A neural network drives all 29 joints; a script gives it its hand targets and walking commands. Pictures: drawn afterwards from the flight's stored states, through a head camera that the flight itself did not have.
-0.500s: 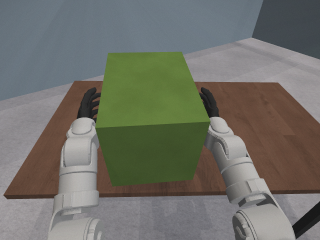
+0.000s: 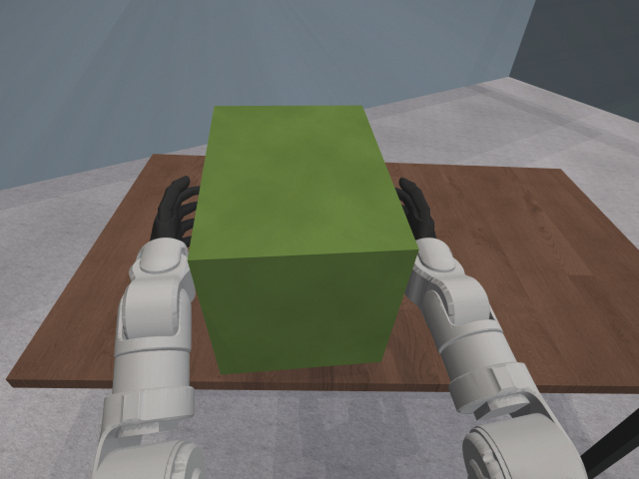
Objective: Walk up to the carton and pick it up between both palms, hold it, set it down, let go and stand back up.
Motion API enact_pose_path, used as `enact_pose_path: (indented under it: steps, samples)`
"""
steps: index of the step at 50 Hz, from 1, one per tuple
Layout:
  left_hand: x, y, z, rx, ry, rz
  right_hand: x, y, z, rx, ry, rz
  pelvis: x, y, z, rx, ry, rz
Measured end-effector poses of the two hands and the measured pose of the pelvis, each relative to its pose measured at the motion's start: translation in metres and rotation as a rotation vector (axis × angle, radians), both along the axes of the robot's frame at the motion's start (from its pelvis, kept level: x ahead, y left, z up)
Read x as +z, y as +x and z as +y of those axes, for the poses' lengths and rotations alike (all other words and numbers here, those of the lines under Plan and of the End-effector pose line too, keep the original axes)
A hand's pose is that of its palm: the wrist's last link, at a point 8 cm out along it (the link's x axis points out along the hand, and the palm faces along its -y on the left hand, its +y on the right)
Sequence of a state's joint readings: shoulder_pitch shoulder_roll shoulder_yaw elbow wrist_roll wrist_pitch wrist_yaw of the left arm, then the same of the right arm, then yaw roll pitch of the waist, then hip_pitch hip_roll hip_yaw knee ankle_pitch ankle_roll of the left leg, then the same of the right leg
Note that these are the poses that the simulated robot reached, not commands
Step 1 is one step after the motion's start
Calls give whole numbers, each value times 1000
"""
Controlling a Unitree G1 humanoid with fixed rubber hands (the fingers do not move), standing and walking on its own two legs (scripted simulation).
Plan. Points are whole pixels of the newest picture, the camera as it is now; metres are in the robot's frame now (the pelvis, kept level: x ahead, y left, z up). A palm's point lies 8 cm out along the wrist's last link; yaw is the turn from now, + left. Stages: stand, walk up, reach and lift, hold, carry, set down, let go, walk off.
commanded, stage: hold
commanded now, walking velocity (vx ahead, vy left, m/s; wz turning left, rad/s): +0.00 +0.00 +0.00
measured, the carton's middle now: (296, 231) +0.40 +0.01 +0.15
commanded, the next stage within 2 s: none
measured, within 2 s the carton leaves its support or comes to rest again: neither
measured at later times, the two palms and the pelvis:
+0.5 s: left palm (176, 236) +0.36 +0.15 +0.18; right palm (424, 240) +0.35 -0.14 +0.17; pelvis +0.00 +0.00 +0.00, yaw +0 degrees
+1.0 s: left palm (176, 235) +0.36 +0.15 +0.18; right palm (423, 237) +0.35 -0.14 +0.17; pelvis -0.01 +0.00 +0.00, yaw -1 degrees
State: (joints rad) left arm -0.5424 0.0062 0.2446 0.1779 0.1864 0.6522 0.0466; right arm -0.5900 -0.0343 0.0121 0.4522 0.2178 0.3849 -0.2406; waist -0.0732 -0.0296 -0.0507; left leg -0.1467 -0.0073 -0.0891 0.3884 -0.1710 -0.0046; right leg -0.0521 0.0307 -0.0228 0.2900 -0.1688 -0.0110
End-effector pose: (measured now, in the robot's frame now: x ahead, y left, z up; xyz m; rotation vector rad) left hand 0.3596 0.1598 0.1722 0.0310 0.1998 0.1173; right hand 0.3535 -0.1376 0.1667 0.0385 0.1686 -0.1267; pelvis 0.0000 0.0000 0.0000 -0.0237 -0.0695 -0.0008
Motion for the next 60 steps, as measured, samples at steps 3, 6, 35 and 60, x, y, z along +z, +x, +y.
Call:
enact_pose_path:
  steps: [3,6,35,60]
  samples:
    - [1,1,-2,-3,2,0,0,-1,-1,-3,1,0,0,0,0,-4,0,-1]
    - [2,1,-3,-5,3,0,0,-1,-2,-5,1,0,0,0,1,-7,1,-2]
    - [14,0,-14,-30,18,-10,5,-9,-13,-32,29,-10,0,-4,4,-25,3,-16]
    - [5,8,-8,-25,15,10,3,1,-7,-23,25,9,0,-3,3,-12,2,9]
